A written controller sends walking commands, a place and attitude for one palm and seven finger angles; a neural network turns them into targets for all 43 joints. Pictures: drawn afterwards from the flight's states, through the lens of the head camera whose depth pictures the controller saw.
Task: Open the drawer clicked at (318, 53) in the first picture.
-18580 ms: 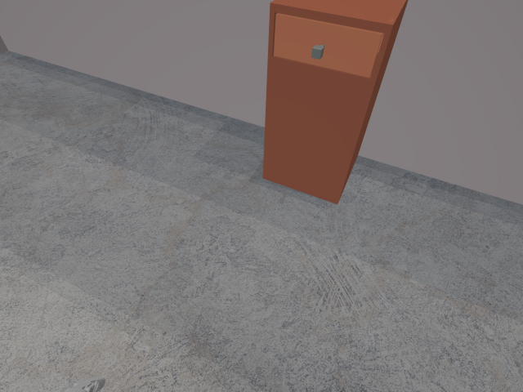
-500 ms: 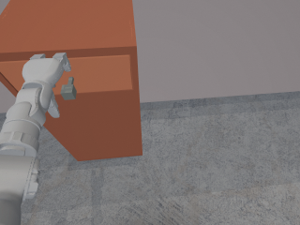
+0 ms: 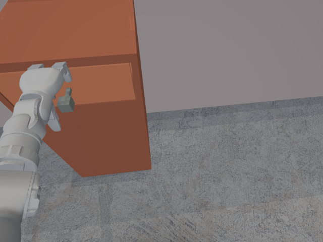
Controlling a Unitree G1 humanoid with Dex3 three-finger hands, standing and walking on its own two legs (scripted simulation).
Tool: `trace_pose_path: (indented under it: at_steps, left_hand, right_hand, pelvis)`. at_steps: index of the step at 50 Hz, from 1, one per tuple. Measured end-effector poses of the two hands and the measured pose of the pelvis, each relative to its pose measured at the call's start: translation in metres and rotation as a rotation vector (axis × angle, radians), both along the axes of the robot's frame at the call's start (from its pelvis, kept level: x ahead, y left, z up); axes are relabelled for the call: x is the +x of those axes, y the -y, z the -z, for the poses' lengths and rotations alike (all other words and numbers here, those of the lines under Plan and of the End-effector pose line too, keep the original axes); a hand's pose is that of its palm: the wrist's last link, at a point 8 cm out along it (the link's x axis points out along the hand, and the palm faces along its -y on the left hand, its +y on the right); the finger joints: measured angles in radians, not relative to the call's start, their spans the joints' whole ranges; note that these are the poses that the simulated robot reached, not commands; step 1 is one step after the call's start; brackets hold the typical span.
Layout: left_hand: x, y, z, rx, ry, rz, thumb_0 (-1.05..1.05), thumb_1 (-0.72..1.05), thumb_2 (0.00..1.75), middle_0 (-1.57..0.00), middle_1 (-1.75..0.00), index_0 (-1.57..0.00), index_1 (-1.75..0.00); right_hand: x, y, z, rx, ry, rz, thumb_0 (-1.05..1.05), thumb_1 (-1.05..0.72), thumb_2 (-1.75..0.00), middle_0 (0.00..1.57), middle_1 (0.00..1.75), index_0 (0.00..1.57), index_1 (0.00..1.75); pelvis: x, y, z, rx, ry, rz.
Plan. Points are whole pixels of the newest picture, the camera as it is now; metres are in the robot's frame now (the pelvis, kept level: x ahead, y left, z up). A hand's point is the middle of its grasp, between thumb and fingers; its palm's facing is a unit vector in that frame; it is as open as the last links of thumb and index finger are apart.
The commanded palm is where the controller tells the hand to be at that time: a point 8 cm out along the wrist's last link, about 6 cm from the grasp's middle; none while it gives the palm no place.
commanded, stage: re-aim the fingers above the handle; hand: left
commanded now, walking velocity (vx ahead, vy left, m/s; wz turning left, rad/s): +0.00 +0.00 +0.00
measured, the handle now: (67, 99) +0.51 +0.27 +0.02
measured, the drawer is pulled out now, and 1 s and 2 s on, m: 0.00 0.00 0.00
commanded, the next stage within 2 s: lower the fingers behind the handle in 0.48 s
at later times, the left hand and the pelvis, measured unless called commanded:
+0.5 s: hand (51, 96) +0.47 +0.28 +0.08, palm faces -0.07 +0.00 -1.00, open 13.7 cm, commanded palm +0.45 +0.28 +0.14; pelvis +0.00 +0.00 +0.00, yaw +0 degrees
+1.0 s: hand (57, 105) +0.46 +0.27 +0.05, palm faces -0.04 -0.02 -1.00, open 13.8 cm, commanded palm +0.45 +0.27 +0.11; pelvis -0.01 +0.02 -0.01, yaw +0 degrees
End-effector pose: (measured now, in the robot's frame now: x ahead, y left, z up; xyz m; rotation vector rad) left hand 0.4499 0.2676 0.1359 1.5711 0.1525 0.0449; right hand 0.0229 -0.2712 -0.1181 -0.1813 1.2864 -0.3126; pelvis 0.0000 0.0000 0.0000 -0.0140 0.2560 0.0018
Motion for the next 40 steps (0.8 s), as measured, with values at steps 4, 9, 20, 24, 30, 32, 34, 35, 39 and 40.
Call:
trace_pose_path:
  at_steps: [4, 9, 20, 24, 30, 32, 34, 35, 39, 40]
  left_hand:
    - [-0.002, -0.002, 0.003, 0.008, -0.005, 0.009, 0.00, -0.49, 0.30, -0.32, -1.20, -0.33, -1.21]
    - [0.001, 0.000, 0.000, 0.003, 0.028, 0.030, 0.00, -0.49, 0.30, -0.32, -1.20, -0.33, -1.21]
    - [0.008, -0.002, -0.006, -0.004, 0.032, 0.011, 0.00, -0.48, 0.30, -0.33, -1.20, -0.34, -1.23]
    - [0.006, -0.006, -0.002, -0.001, 0.006, -0.005, 0.00, -0.48, 0.30, -0.32, -1.20, -0.33, -1.22]
    - [0.000, -0.013, 0.007, -0.003, -0.016, 0.011, 0.00, -0.48, 0.30, -0.32, -1.20, -0.32, -1.21]
    - [-0.002, -0.013, 0.007, -0.006, -0.001, 0.032, 0.00, -0.48, 0.30, -0.32, -1.20, -0.32, -1.21]
    - [-0.003, -0.013, 0.006, -0.013, 0.015, 0.044, 0.00, -0.48, 0.30, -0.32, -1.20, -0.32, -1.21]
    - [-0.003, -0.013, 0.007, -0.017, 0.022, 0.046, 0.00, -0.48, 0.30, -0.32, -1.20, -0.32, -1.21]
    - [-0.004, -0.014, 0.012, -0.012, 0.029, 0.035, 0.00, -0.49, 0.30, -0.32, -1.20, -0.32, -1.21]
    - [-0.004, -0.014, 0.014, -0.010, 0.028, 0.033, 0.00, -0.49, 0.30, -0.32, -1.20, -0.32, -1.21]
  right_hand:
    - [0.003, 0.004, -0.002, -0.014, 0.002, -0.007, 0.00, -0.90, -0.90, 0.20, 0.30, 0.21, 0.30]
    - [0.006, 0.009, -0.003, -0.030, 0.001, -0.017, 0.00, -0.90, -0.90, 0.20, 0.30, 0.21, 0.30]
    - [0.009, 0.004, -0.003, -0.020, 0.012, -0.006, 0.00, -0.90, -0.90, 0.20, 0.30, 0.20, 0.30]
    - [0.008, -0.001, -0.003, -0.013, 0.018, 0.000, 0.00, -0.90, -0.90, 0.20, 0.30, 0.20, 0.30]
    - [0.003, -0.006, -0.003, -0.015, 0.006, -0.003, 0.00, -0.90, -0.90, 0.20, 0.30, 0.21, 0.30]
    - [0.002, -0.007, -0.003, -0.017, -0.002, -0.005, 0.00, -0.90, -0.90, 0.20, 0.30, 0.21, 0.30]
    - [0.000, -0.007, -0.002, -0.018, -0.010, -0.009, 0.00, -0.90, -0.90, 0.20, 0.30, 0.21, 0.30]
    - [-0.001, -0.008, -0.002, -0.018, -0.014, -0.010, 0.00, -0.90, -0.90, 0.20, 0.30, 0.21, 0.30]
    - [-0.002, -0.010, -0.001, -0.014, -0.019, -0.013, 0.00, -0.90, -0.90, 0.20, 0.30, 0.21, 0.30]
    - [-0.003, -0.010, -0.001, -0.012, -0.019, -0.015, 0.00, -0.90, -0.90, 0.20, 0.30, 0.21, 0.30]
  pelvis:
    - [-0.001, 0.002, 0.000, 0.000, -0.001, -0.007]
    - [-0.001, 0.003, 0.001, -0.001, -0.009, -0.013]
    - [0.002, -0.001, 0.001, -0.002, -0.011, -0.002]
    - [0.001, -0.003, 0.000, -0.001, -0.008, 0.002]
    - [0.000, -0.006, 0.001, -0.004, -0.010, 0.000]
    - [0.000, -0.007, 0.001, -0.006, -0.011, -0.003]
    - [-0.001, -0.009, 0.002, -0.007, -0.012, -0.006]
    - [-0.001, -0.009, 0.002, -0.008, -0.013, -0.006]
    - [-0.003, -0.012, 0.004, -0.010, -0.019, -0.009]
    - [-0.003, -0.013, 0.004, -0.010, -0.020, -0.009]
